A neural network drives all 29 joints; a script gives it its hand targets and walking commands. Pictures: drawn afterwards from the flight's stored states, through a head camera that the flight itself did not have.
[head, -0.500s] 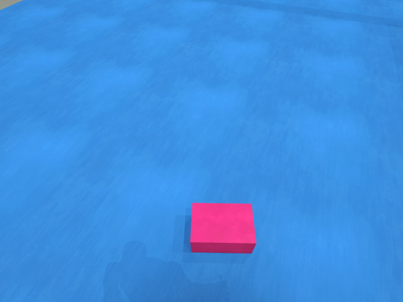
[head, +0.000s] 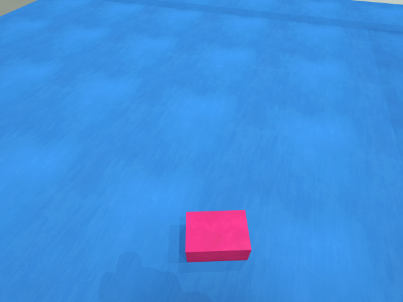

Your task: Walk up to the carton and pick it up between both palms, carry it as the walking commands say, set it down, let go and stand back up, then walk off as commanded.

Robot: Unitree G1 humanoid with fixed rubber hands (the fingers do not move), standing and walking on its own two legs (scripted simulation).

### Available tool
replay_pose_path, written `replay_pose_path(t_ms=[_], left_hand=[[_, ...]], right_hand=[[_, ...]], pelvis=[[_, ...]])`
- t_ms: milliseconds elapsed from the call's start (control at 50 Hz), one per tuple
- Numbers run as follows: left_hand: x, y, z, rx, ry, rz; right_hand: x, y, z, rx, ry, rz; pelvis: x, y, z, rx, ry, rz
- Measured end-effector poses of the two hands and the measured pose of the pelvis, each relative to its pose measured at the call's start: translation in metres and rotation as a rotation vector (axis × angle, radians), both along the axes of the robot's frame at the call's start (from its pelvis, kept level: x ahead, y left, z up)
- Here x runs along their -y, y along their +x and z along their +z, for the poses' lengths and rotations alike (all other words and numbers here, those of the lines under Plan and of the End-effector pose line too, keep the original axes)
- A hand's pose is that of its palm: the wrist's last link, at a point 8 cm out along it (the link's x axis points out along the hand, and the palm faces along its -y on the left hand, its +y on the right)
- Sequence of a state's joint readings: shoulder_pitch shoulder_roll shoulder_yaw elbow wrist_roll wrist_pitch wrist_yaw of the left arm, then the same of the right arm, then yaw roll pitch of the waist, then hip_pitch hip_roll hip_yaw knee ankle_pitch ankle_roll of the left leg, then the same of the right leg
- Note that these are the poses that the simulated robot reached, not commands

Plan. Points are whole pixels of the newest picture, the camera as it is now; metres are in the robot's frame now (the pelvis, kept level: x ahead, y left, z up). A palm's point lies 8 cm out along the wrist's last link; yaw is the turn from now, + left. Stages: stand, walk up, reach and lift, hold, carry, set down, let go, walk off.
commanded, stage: walk up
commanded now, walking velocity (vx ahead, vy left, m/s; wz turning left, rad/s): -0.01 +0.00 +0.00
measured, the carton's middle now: (216, 235) +0.52 -0.04 -0.71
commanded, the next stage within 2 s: stand in 1.72 s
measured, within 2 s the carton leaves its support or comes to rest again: neither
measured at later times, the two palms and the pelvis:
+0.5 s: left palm out of the picture -0.02 +0.19 -0.15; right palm out of the picture -0.01 -0.22 -0.15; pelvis +0.02 -0.01 +0.00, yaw +0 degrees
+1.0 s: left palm out of the picture +0.01 +0.20 -0.13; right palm (336, 294) +0.16 -0.27 -0.14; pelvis +0.09 -0.03 -0.01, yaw +0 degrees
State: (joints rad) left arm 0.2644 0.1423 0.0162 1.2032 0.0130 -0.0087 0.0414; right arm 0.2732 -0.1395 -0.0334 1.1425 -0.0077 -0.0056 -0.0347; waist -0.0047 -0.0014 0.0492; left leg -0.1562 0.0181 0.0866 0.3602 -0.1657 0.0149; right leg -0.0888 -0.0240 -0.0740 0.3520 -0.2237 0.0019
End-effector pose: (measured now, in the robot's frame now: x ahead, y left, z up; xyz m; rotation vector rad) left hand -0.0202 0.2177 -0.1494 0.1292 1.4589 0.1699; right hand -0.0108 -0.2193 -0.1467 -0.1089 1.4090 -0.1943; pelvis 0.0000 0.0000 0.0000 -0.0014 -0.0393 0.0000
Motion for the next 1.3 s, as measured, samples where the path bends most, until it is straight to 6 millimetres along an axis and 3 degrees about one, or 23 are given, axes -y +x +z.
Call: replay_pose_path(t_ms=[260, 600, 700, 780, 840, 940, 1020, 1080, 1160, 1300], left_hand=[[0.022, 0.001, -0.002, -0.011, -0.025, 0.013], [0.026, 0.002, -0.001, -0.026, -0.018, 0.019], [0.013, 0.009, -0.007, -0.015, 0.001, -0.005], [0.012, 0.031, -0.004, 0.025, 0.033, -0.027], [0.013, 0.041, 0.003, 0.053, 0.063, 0.003], [0.018, 0.032, 0.017, -0.007, 0.077, 0.057], [0.024, 0.026, 0.018, -0.090, 0.057, 0.087], [0.025, 0.029, 0.011, -0.146, 0.026, 0.105], [0.018, 0.059, 0.000, -0.140, 0.002, 0.094], [0.008, 0.138, -0.001, -0.001, 0.030, -0.001]], right_hand=[[0.004, -0.003, -0.001, -0.028, 0.005, -0.012], [0.005, 0.007, -0.003, -0.034, 0.009, -0.005], [0.021, 0.006, -0.006, -0.030, -0.015, -0.005], [0.042, 0.006, -0.009, -0.051, -0.022, -0.016], [0.054, 0.030, -0.007, -0.039, -0.019, 0.009], [0.061, 0.119, 0.001, 0.109, -0.013, 0.081], [0.050, 0.192, 0.002, 0.207, -0.016, 0.138], [0.036, 0.231, 0.001, 0.251, -0.025, 0.166], [0.022, 0.248, 0.004, 0.254, -0.034, 0.170], [0.027, 0.225, 0.003, 0.190, -0.030, 0.097]], pelvis=[[0.008, 0.008, 0.000, -0.005, 0.003, 0.002], [0.013, 0.018, -0.001, -0.019, 0.003, 0.001], [0.019, 0.028, -0.011, -0.045, 0.017, -0.011], [0.031, 0.042, -0.014, -0.044, 0.023, -0.015], [0.037, 0.056, -0.012, -0.050, 0.025, -0.003], [0.037, 0.080, -0.005, -0.063, 0.041, -0.001], [0.030, 0.099, -0.006, -0.067, 0.033, 0.001], [0.021, 0.116, -0.012, -0.061, 0.015, -0.006], [0.015, 0.132, -0.013, -0.058, 0.011, -0.016], [0.022, 0.140, -0.008, -0.052, 0.013, -0.024]])
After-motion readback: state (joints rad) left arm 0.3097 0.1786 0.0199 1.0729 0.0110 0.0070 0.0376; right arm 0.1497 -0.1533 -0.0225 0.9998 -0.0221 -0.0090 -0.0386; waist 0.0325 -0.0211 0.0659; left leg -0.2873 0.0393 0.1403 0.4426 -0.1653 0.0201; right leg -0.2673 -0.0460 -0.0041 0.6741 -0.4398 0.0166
